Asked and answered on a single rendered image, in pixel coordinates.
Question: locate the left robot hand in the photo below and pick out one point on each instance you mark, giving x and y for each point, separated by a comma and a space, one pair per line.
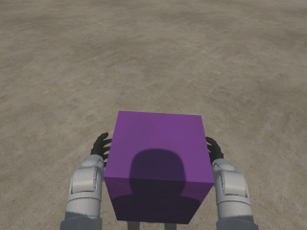
99, 146

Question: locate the right robot hand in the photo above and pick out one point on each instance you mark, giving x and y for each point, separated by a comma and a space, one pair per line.
216, 152

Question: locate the left robot forearm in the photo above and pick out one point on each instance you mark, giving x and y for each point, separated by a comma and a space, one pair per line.
83, 204

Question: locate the right robot forearm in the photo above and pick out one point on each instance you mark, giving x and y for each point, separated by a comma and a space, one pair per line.
232, 198

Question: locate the carton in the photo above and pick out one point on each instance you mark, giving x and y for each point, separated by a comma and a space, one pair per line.
158, 167

